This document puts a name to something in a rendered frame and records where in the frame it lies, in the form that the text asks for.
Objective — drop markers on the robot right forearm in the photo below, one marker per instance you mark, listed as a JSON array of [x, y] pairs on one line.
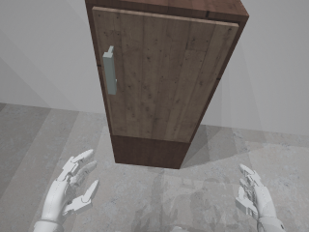
[[270, 224]]

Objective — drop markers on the right robot hand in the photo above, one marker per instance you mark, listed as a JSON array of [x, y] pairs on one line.
[[259, 203]]

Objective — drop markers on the left robot hand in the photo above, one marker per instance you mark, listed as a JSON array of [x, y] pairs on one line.
[[63, 189]]

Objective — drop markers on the robot left forearm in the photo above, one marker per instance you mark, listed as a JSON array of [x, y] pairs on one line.
[[46, 225]]

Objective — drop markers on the handle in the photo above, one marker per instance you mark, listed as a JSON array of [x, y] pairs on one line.
[[109, 69]]

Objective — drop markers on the cupboard door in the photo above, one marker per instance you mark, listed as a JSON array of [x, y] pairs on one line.
[[165, 66]]

